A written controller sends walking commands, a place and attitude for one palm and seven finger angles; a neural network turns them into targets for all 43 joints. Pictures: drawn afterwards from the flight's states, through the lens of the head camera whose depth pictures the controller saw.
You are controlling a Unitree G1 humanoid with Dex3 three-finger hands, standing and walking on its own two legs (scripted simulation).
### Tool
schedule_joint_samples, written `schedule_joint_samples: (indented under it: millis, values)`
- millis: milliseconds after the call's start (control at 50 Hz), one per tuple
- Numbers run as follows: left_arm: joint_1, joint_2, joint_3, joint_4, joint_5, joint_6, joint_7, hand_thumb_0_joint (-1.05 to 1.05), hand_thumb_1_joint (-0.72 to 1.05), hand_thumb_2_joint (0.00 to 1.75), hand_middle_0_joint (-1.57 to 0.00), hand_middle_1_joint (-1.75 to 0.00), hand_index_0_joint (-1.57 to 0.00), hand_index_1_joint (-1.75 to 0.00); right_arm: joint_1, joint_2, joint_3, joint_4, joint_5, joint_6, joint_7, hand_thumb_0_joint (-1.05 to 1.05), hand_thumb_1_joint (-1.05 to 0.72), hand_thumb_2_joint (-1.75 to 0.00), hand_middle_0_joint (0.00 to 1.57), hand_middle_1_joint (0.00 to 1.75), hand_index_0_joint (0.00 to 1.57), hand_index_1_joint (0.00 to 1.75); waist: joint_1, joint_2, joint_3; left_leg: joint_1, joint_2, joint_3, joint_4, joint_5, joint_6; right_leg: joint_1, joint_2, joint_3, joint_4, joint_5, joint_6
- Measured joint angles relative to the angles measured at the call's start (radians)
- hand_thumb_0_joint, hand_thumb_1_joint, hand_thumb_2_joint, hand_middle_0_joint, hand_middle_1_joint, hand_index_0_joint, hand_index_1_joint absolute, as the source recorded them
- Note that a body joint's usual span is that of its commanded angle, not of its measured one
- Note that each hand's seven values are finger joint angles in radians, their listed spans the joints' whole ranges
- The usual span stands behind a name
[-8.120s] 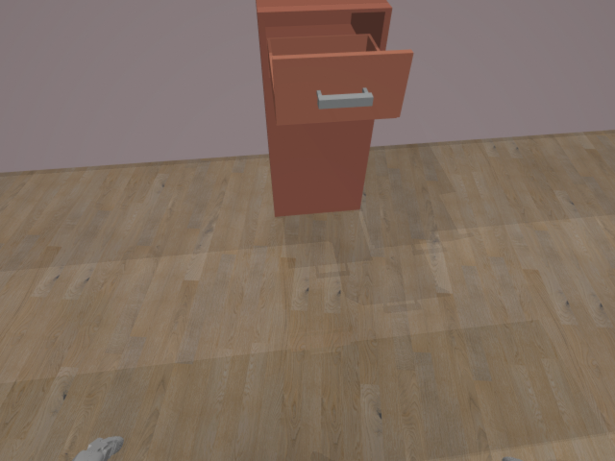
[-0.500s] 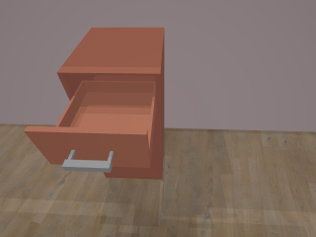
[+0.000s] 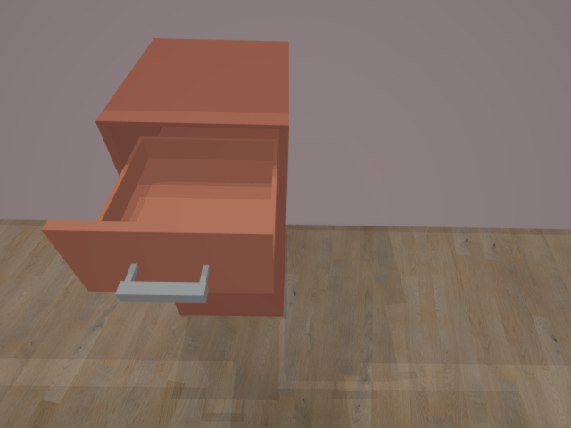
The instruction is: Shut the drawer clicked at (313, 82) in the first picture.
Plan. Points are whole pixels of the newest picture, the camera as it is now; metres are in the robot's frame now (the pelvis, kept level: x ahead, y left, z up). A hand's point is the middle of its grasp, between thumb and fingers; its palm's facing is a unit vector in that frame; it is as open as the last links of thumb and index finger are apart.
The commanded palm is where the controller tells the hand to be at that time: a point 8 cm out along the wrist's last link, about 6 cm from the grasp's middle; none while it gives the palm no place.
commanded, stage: come to a stop and stand still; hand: left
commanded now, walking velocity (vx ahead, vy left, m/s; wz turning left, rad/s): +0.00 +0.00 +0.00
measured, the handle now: (166, 280) +0.34 +0.23 -0.02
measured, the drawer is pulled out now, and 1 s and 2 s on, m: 0.29 0.29 0.29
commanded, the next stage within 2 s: look again from close up in 0.70 s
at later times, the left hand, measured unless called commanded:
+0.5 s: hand out of the picture -0.02 +0.16 -0.18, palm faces +0.06 -0.99 -0.14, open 7.4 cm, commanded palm none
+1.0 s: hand out of the picture +0.01 +0.19 -0.18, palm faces +0.02 -0.98 -0.20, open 7.4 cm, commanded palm none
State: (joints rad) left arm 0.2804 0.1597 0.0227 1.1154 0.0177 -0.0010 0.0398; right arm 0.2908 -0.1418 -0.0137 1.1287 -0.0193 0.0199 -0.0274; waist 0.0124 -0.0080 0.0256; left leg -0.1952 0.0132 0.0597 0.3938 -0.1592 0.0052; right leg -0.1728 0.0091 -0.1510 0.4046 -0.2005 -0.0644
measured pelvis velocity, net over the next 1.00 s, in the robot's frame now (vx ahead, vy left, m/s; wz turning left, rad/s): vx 0.03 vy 0.03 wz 0.00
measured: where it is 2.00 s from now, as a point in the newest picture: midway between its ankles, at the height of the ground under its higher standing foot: outside the picture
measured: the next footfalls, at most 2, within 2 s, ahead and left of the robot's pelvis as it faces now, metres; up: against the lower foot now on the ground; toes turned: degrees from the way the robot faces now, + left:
none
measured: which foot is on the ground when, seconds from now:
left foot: down 0.00-1.00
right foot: down 0.00-1.00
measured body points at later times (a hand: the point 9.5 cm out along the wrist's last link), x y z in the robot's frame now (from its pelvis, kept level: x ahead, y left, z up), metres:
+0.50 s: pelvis +0.01 +0.02 +0.00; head +0.01 +0.02 +0.45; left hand -0.02 +0.22 -0.16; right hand -0.03 -0.17 -0.16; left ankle +0.04 +0.12 -0.74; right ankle +0.02 -0.07 -0.74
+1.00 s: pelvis +0.03 +0.03 -0.01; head +0.03 +0.02 +0.44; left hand +0.01 +0.25 -0.16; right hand +0.01 -0.17 -0.17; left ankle +0.04 +0.12 -0.74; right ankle +0.02 -0.07 -0.74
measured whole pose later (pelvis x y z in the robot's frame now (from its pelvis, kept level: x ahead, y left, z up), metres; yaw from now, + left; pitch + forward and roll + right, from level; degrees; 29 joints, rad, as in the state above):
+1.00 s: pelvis +0.03 +0.03 -0.01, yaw +0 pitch -1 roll +0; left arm 0.34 0.11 -0.01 1.12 0.02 -0.03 0.05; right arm 0.34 -0.14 0.01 1.08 -0.02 -0.02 -0.02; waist -0.01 0.05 0.01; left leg -0.24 -0.01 0.07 0.52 -0.26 0.05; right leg -0.21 -0.03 -0.13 0.50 -0.28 -0.02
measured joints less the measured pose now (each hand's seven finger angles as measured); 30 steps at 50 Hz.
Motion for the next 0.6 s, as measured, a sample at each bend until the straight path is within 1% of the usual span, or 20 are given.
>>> schedule_joint_samples:
  millis: [120,240,400,600]
  values:
    - [-0.008,-0.002,-0.001,-0.003,-0.004,-0.002,-0.001,0.0,0.91,0.9,-0.2,-0.3,-0.19,-0.29,0.074,0.028,0.01,0.031,-0.001,-0.005,0.004,0.0,-0.92,-0.9,0.19,0.3,0.2,0.3,-0.016,0.005,-0.001,-0.003,-0.008,0.006,-0.011,0.005,0.009,-0.006,-0.007,0.006,-0.008,0.008,0.007]
    - [0.004,-0.026,-0.005,0.007,-0.007,-0.004,0.0,0.0,0.91,0.9,-0.2,-0.3,-0.19,-0.29,0.108,0.055,0.016,0.046,0.002,-0.014,0.003,0.0,-0.91,-0.9,0.2,0.3,0.2,0.3,-0.021,0.006,0.002,-0.004,-0.017,0.011,-0.015,0.004,0.018,-0.011,-0.017,0.011,-0.003,0.004,0.015]
    - [0.041,-0.063,-0.014,0.03,-0.006,-0.007,0.005,0.01,0.91,0.9,-0.2,-0.3,-0.19,-0.29,0.09,0.072,0.016,0.04,0.007,-0.028,-0.003,0.0,-0.91,-0.9,0.2,0.3,0.2,0.3,-0.014,0.003,-0.004,0.006,-0.026,0.016,-0.02,-0.003,0.027,-0.005,-0.026,0.017,-0.001,-0.003,0.026]
    - [0.084,-0.082,-0.021,0.051,-0.002,-0.014,0.008,0.01,0.91,0.9,-0.2,-0.3,-0.2,-0.29,0.039,0.056,0.012,0.022,0.007,-0.035,-0.011,0.01,-0.92,-0.89,0.2,0.3,0.2,0.3,-0.001,0.003,-0.017,0.021,-0.03,0.023,-0.022,-0.015,0.033,0.008,-0.029,0.025,-0.004,-0.011,0.034]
